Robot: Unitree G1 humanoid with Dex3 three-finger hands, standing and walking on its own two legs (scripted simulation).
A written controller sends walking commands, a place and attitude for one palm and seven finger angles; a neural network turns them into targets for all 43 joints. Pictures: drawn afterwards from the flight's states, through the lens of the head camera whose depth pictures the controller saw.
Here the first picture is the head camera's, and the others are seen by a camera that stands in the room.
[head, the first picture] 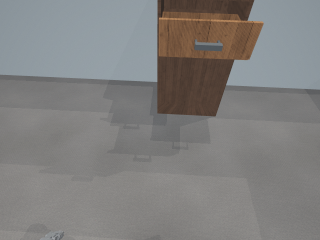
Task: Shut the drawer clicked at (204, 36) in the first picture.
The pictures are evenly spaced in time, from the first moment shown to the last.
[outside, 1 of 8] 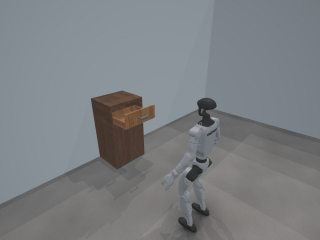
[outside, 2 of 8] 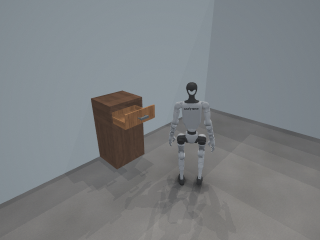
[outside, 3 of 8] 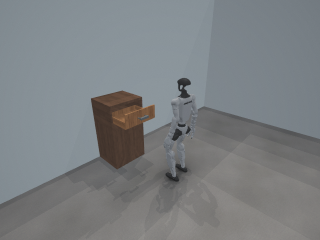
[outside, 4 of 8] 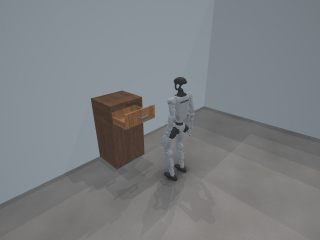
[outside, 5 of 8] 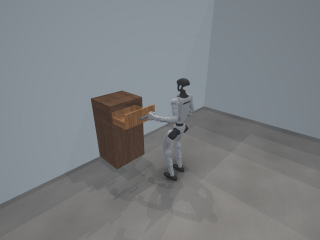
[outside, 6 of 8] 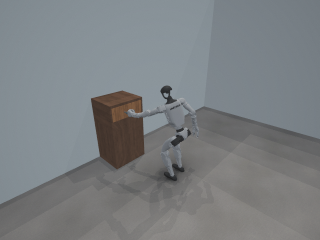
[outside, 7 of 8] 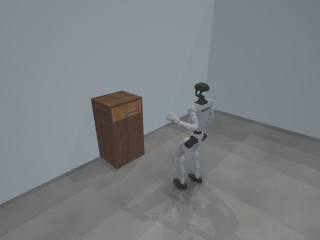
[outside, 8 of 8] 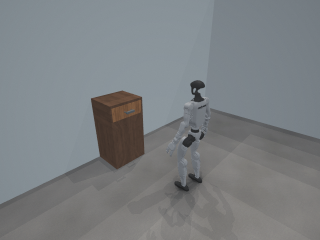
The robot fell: no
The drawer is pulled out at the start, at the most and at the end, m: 0.27 0.27 0.00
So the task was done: yes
